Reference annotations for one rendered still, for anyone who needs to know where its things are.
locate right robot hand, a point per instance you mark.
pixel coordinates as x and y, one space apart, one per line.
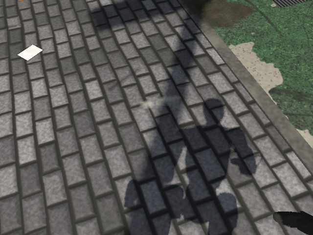
302 220

